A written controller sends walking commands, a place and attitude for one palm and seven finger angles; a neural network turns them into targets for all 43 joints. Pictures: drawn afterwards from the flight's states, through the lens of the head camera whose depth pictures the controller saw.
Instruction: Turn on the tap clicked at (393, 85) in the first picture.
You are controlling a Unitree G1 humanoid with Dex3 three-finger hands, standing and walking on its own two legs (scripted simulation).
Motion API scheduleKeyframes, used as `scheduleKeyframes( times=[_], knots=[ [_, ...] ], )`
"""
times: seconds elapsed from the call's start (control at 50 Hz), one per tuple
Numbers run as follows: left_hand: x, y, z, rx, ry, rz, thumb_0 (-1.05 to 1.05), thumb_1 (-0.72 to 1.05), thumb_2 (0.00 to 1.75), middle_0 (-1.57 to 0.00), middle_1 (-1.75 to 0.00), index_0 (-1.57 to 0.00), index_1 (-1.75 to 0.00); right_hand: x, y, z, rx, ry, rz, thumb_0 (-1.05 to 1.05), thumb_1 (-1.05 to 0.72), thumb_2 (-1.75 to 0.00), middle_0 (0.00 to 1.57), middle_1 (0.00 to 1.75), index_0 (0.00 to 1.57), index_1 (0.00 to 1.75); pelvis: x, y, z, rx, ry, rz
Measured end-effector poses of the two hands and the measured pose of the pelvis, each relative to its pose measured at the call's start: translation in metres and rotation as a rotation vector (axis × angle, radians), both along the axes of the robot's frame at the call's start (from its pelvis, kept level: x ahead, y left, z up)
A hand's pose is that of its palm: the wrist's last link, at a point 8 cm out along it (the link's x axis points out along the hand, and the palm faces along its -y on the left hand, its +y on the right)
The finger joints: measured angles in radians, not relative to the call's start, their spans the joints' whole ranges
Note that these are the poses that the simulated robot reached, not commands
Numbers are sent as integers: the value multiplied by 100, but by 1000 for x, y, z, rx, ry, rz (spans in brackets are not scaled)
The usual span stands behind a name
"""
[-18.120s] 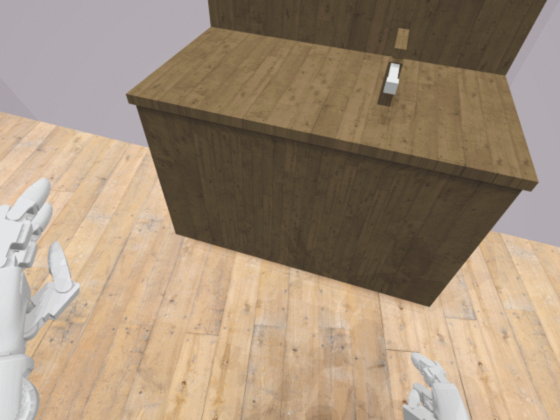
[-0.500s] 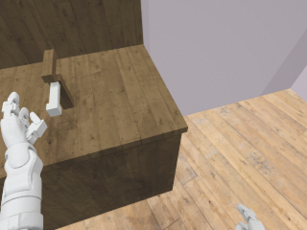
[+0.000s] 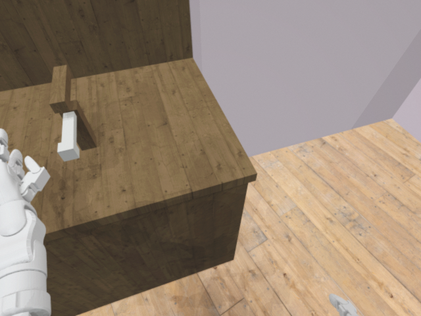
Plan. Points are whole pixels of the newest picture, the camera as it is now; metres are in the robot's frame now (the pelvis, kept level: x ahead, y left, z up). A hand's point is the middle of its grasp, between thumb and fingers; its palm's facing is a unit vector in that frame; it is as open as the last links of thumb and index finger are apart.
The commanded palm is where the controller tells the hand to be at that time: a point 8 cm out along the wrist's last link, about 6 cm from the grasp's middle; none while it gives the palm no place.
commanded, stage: push the lever round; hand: left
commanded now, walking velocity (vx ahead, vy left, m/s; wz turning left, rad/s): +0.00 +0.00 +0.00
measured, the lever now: (68, 150) +0.39 +0.30 +0.11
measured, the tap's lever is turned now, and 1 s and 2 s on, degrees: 0 5 39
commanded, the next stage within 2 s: none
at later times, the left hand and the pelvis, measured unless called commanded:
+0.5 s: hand (59, 169) +0.34 +0.30 +0.10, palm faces +0.57 -0.82 -0.06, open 7.8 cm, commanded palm +0.31 +0.33 +0.10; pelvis +0.00 +0.01 +0.00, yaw +0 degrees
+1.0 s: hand (76, 165) +0.35 +0.27 +0.11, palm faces +0.60 -0.80 -0.04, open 7.7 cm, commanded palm +0.31 +0.30 +0.10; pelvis -0.01 +0.00 +0.00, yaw +0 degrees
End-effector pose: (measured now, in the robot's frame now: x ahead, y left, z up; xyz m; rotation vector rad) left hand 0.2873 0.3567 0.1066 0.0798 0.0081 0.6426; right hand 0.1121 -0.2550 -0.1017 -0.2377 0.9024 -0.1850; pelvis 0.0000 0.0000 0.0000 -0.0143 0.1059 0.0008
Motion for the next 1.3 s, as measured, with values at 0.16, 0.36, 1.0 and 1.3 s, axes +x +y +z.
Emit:
scheduleKeyframes(
  times=[0.16, 0.36, 1.0, 1.3],
  knots=[
    [13, -4, 0, -8, -4, -46, 2, 90, 90, -15, -15, -15, -15, 11, 9, 2, 0, -17, 19, 1, -91, -90, 21, 30, 20, 29, 0, 6, 0, -4, 9, 5],
    [13, -17, -3, -18, -4, -50, 2, 90, 90, -15, -15, -15, -15, 17, 19, 4, 25, -32, 19, 1, -91, -90, 21, 30, 20, 29, 6, 11, 1, -4, 3, -3],
    [15, -54, 1, -24, -24, -3, 1, 92, 92, -15, -15, -15, -15, 10, 8, -1, 26, -16, 33, 1, -91, -90, 21, 30, 20, 29, -5, -1, 0, 1, -15, 8],
    [27, -72, -4, -32, -3, 71, -1, 91, 93, -15, -15, -15, -15, 12, 7, -4, 27, 1, 43, 1, -91, -90, 21, 30, 20, 29, -7, -6, -1, 2, -2, 17]
  ],
)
